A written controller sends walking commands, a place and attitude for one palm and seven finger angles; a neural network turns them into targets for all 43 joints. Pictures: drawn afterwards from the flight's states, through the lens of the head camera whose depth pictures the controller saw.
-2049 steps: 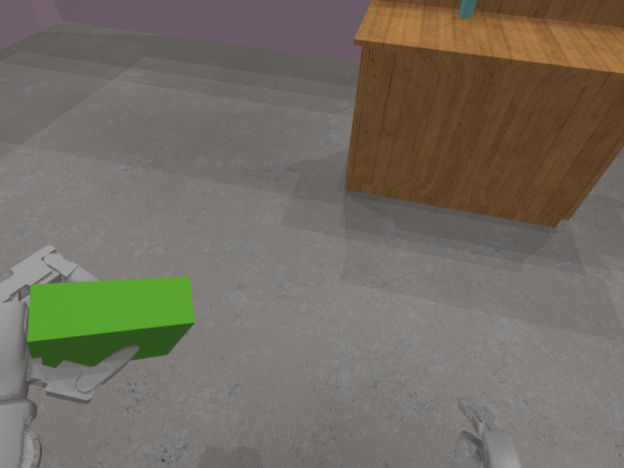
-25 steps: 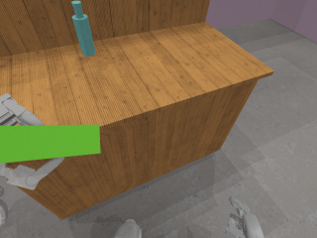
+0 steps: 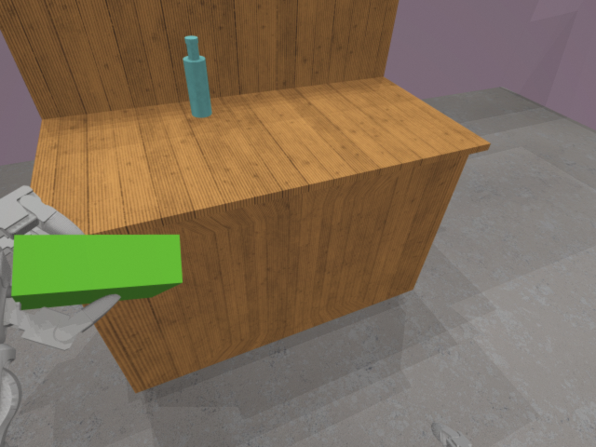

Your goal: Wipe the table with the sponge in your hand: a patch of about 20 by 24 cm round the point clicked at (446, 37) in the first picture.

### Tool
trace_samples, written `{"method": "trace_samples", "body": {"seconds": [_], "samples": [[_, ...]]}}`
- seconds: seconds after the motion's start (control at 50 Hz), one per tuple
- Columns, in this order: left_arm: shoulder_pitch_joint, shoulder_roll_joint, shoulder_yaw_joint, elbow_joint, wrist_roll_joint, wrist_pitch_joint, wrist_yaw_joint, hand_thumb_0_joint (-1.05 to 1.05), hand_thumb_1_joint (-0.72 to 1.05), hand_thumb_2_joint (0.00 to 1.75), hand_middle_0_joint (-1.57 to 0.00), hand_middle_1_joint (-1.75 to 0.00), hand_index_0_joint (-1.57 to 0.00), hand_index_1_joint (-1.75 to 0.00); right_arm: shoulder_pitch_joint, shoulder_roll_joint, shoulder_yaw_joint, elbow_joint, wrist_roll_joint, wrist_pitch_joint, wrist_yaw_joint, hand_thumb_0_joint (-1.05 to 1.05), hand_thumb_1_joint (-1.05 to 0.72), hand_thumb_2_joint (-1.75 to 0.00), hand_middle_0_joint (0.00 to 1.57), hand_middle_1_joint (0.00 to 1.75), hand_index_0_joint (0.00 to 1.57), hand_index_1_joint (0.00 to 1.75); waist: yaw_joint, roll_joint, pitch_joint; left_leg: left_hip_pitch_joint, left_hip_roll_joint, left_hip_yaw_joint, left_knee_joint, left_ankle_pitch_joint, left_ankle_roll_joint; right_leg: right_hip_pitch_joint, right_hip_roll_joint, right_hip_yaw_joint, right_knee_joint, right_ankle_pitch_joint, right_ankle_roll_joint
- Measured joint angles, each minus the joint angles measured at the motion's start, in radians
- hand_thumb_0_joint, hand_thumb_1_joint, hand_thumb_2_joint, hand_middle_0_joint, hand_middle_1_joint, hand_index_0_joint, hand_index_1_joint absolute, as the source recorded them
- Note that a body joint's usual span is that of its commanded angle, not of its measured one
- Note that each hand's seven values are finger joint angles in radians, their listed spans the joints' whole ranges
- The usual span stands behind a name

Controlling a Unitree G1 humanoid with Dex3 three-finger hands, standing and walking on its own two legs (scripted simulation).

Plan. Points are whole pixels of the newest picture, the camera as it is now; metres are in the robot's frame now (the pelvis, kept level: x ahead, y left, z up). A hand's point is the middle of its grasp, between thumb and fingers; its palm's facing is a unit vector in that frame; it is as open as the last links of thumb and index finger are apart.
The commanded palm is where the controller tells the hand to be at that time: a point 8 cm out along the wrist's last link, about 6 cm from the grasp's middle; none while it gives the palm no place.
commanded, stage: stop stepping back and stand still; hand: left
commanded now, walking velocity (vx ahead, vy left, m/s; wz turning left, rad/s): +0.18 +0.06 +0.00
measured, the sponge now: (122, 271) +0.23 +0.20 +0.19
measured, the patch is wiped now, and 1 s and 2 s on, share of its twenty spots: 1.00 1.00 1.00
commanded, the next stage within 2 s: stand and wait in 0.64 s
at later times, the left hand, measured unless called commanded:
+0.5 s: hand (83, 325) +0.16 +0.20 +0.21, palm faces +0.40 -0.83 -0.39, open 9.2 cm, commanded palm +0.11 +0.25 +0.23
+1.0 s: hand (72, 311) +0.18 +0.22 +0.21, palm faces +0.39 -0.85 -0.37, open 9.2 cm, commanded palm +0.13 +0.26 +0.23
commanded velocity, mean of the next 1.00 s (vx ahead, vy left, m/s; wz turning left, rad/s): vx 0.08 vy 0.04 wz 0.00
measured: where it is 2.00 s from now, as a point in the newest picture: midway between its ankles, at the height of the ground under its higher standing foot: outside the picture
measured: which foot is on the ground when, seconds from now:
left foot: down 0.00-1.00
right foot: down 0.00-0.20, up 0.22-0.42, down 0.44-1.00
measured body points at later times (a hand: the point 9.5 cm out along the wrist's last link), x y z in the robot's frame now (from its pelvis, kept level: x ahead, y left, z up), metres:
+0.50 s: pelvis -0.05 -0.03 +0.01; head -0.08 -0.04 +0.46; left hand +0.14 +0.24 +0.23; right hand +0.08 -0.27 -0.09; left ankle -0.06 +0.10 -0.69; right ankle -0.01 -0.14 -0.71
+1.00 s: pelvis -0.04 -0.02 +0.03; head -0.04 -0.01 +0.48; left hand +0.15 +0.26 +0.23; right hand +0.15 -0.25 -0.04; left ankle -0.03 +0.10 -0.71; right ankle -0.01 -0.14 -0.71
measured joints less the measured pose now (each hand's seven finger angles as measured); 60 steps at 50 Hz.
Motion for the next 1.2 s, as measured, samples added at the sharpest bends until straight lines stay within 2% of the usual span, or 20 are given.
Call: {"method": "trace_samples", "body": {"seconds": [0.06, 0.1, 0.14, 0.18, 0.2, 0.22, 0.28, 0.32, 0.4, 0.44, 0.46, 0.54, 0.58, 0.62, 0.64, 0.66, 0.7, 0.74, 0.92, 1.2], "samples": [[-0.034, 0.001, -0.02, 0.005, -0.012, 0.009, -0.017, -0.01, -0.47, 1.09, -0.81, -1.39, -0.83, -1.43, -0.04, -0.004, -0.012, 0.032, 0.013, 0.031, 0.005, 0.01, -0.9, -0.9, 0.21, 0.3, 0.21, 0.3, 0.003, 0.005, 0.016, -0.104, -0.041, -0.02, 0.316, -0.001, 0.007, -0.03, 0.008, -0.017, 0.028, 0.02, -0.032], [-0.007, -0.002, -0.016, -0.017, -0.02, 0.013, -0.023, -0.01, -0.47, 1.09, -0.81, -1.39, -0.83, -1.43, -0.057, -0.001, -0.012, 0.037, 0.014, 0.047, 0.008, 0.01, -0.9, -0.9, 0.21, 0.3, 0.21, 0.3, -0.003, -0.021, -0.006, -0.127, -0.05, 0.01, 0.394, 0.042, 0.017, -0.055, 0.005, -0.003, 0.014, 0.046, -0.037], [0.021, 0.004, -0.011, -0.044, -0.025, 0.019, -0.022, -0.01, -0.47, 1.09, -0.81, -1.39, -0.83, -1.43, -0.063, 0.003, -0.012, 0.024, 0.015, 0.048, 0.003, 0.01, -0.9, -0.9, 0.21, 0.3, 0.21, 0.3, -0.015, -0.049, -0.029, -0.09, -0.041, 0.044, 0.284, 0.045, 0.031, -0.087, -0.005, 0.004, 0.0, 0.068, -0.035], [0.039, 0.017, -0.004, -0.081, -0.026, 0.023, -0.014, -0.01, -0.47, 1.09, -0.81, -1.39, -0.83, -1.43, -0.062, -0.008, -0.01, -0.012, 0.012, 0.031, -0.011, 0.01, -0.9, -0.9, 0.21, 0.3, 0.21, 0.3, -0.023, -0.062, -0.038, 0.012, -0.031, 0.06, 0.015, 0.03, 0.047, -0.133, -0.019, -0.002, 0.027, 0.063, -0.035], [0.047, 0.024, 0.005, -0.096, -0.027, 0.019, -0.007, -0.01, -0.47, 1.09, -0.81, -1.39, -0.83, -1.43, -0.064, -0.017, -0.014, -0.032, 0.007, 0.018, -0.019, 0.01, -0.9, -0.9, 0.21, 0.3, 0.21, 0.3, -0.025, -0.061, -0.036, 0.052, -0.034, 0.059, -0.078, -0.043, 0.023, -0.167, -0.023, -0.001, 0.075, 0.015, -0.03], [0.052, 0.034, 0.018, -0.097, -0.025, 0.014, -0.001, -0.01, -0.47, 1.09, -0.81, -1.39, -0.83, -1.43, -0.074, -0.011, -0.02, -0.036, 0.005, 0.008, -0.026, 0.01, -0.9, -0.9, 0.21, 0.3, 0.21, 0.3, -0.022, -0.083, -0.025, 0.054, -0.049, 0.079, -0.081, -0.053, 0.007, -0.197, -0.032, 0.027, 0.155, -0.044, -0.015], [0.065, 0.043, 0.031, -0.043, -0.012, 0.008, 0.01, -0.01, -0.47, 1.09, -0.81, -1.39, -0.83, -1.43, -0.067, 0.005, -0.027, -0.033, 0.008, -0.028, -0.029, 0.01, -0.9, -0.9, 0.21, 0.3, 0.2, 0.3, -0.022, -0.098, -0.02, 0.087, -0.071, 0.111, -0.118, 0.039, 0.008, -0.25, -0.028, 0.083, 0.426, -0.103, 0.014], [0.06, 0.038, 0.022, 0.009, -0.012, 0.005, 0.009, -0.01, -0.47, 1.09, -0.81, -1.39, -0.83, -1.43, -0.048, 0.008, -0.024, -0.016, 0.014, -0.039, -0.02, 0.01, -0.9, -0.9, 0.2, 0.3, 0.2, 0.3, -0.025, -0.081, -0.031, 0.113, -0.069, 0.101, -0.172, 0.079, 0.004, -0.242, -0.035, 0.082, 0.465, -0.075, 0.022], [0.061, 0.005, 0.008, 0.052, -0.018, 0.019, 0.012, -0.01, -0.47, 1.09, -0.81, -1.39, -0.83, -1.43, -0.01, -0.003, -0.012, -0.004, 0.01, -0.035, -0.017, 0.01, -0.9, -0.9, 0.21, 0.3, 0.2, 0.3, -0.019, -0.026, -0.025, 0.143, -0.036, 0.069, -0.239, 0.114, -0.012, -0.107, -0.059, 0.047, 0.174, -0.064, 0.029], [0.069, 0.01, 0.009, 0.036, -0.017, 0.024, 0.015, -0.01, -0.47, 1.09, -0.81, -1.39, -0.83, -1.43, 0.004, -0.009, -0.008, -0.019, 0.005, -0.03, -0.018, 0.01, -0.9, -0.9, 0.21, 0.3, 0.2, 0.3, -0.017, -0.013, -0.01, 0.122, -0.023, 0.055, -0.193, 0.091, -0.013, -0.003, -0.064, 0.034, -0.027, -0.008, 0.026], [0.064, 0.009, 0.006, 0.025, -0.014, 0.023, 0.015, -0.01, -0.47, 1.09, -0.81, -1.39, -0.83, -1.43, 0.001, -0.017, -0.01, -0.022, 0.003, -0.026, -0.018, 0.01, -0.9, -0.9, 0.21, 0.3, 0.2, 0.3, -0.012, 0.001, 0.004, 0.094, -0.013, 0.043, -0.136, 0.052, -0.002, 0.006, -0.054, 0.022, -0.059, 0.048, 0.015], [0.058, -0.03, -0.039, -0.017, -0.019, 0.015, 0.0, -0.01, -0.47, 1.09, -0.81, -1.39, -0.83, -1.43, -0.045, -0.041, -0.041, 0.032, 0.003, 0.012, -0.018, 0.01, -0.9, -0.9, 0.21, 0.3, 0.21, 0.3, 0.001, 0.017, 0.037, -0.028, -0.037, 0.001, 0.152, 0.022, 0.013, 0.0, -0.036, -0.006, -0.045, 0.049, -0.011], [0.087, -0.03, -0.036, -0.053, -0.023, 0.009, 0.002, -0.01, -0.47, 1.09, -0.81, -1.39, -0.83, -1.43, -0.058, -0.039, -0.046, 0.038, -0.001, 0.027, -0.02, 0.01, -0.9, -0.9, 0.21, 0.3, 0.21, 0.3, 0.001, -0.014, 0.036, -0.018, -0.039, 0.027, 0.092, 0.045, 0.02, 0.003, -0.047, 0.007, -0.061, 0.055, -0.011], [0.114, -0.019, -0.026, -0.082, -0.025, 0.0, 0.015, -0.01, -0.47, 1.09, -0.81, -1.39, -0.83, -1.43, -0.062, -0.04, -0.046, 0.018, -0.006, 0.029, -0.03, 0.01, -0.9, -0.9, 0.21, 0.3, 0.2, 0.3, -0.008, -0.035, 0.034, 0.041, -0.033, 0.046, -0.088, 0.075, 0.027, 0.002, -0.058, 0.015, -0.059, 0.053, -0.007], [0.123, -0.015, -0.023, -0.092, -0.027, -0.005, 0.023, -0.01, -0.47, 1.09, -0.81, -1.39, -0.83, -1.43, -0.061, -0.05, -0.048, -0.001, -0.009, 0.024, -0.038, 0.01, -0.9, -0.9, 0.21, 0.3, 0.2, 0.3, -0.014, -0.026, 0.034, 0.075, -0.026, 0.037, -0.183, 0.074, 0.034, -0.003, -0.056, 0.01, -0.049, 0.047, -0.004], [0.123, -0.009, -0.021, -0.092, -0.029, -0.01, 0.03, -0.01, -0.47, 1.09, -0.81, -1.39, -0.83, -1.43, -0.066, -0.055, -0.054, -0.013, -0.011, 0.017, -0.045, 0.01, -0.9, -0.9, 0.21, 0.3, 0.2, 0.3, -0.018, -0.021, 0.039, 0.082, -0.024, 0.032, -0.215, 0.112, 0.02, -0.006, -0.058, 0.007, -0.036, 0.039, 0.0], [0.116, -0.001, -0.015, -0.067, -0.028, -0.011, 0.038, -0.01, -0.47, 1.09, -0.81, -1.39, -0.83, -1.43, -0.079, -0.055, -0.06, -0.022, -0.006, 0.012, -0.053, 0.01, -0.9, -0.9, 0.21, 0.3, 0.2, 0.3, -0.011, -0.024, 0.048, 0.092, -0.03, 0.042, -0.21, 0.14, -0.022, 0.006, -0.064, 0.018, -0.036, 0.035, 0.006], [0.11, -0.002, -0.012, -0.03, -0.024, -0.005, 0.042, -0.01, -0.47, 1.09, -0.81, -1.39, -0.83, -1.43, -0.083, -0.055, -0.059, -0.034, -0.002, 0.008, -0.053, 0.01, -0.9, -0.9, 0.2, 0.3, 0.2, 0.3, -0.009, -0.014, 0.042, 0.102, -0.028, 0.042, -0.221, 0.146, -0.037, 0.024, -0.062, 0.019, -0.063, 0.044, 0.008], [0.111, -0.039, -0.038, -0.022, -0.022, 0.012, 0.045, -0.01, -0.47, 1.09, -0.81, -1.39, -0.83, -1.43, -0.128, -0.036, -0.041, -0.048, -0.009, 0.001, -0.037, 0.01, -0.9, -0.9, 0.21, 0.3, 0.2, 0.3, 0.005, -0.024, 0.059, 0.143, -0.04, 0.051, -0.29, 0.17, -0.03, 0.071, -0.07, 0.027, -0.146, 0.077, 0.025], [0.087, -0.037, -0.044, -0.01, -0.026, 0.02, 0.044, -0.01, -0.47, 1.09, -0.81, -1.39, -0.83, -1.43, -0.157, 0.001, -0.007, -0.071, -0.013, 0.02, -0.03, 0.01, -0.9, -0.9, 0.21, 0.3, 0.21, 0.3, 0.029, -0.031, 0.071, 0.179, -0.046, 0.071, -0.353, 0.2, -0.012, 0.114, -0.073, 0.045, -0.238, 0.131, 0.045]]}}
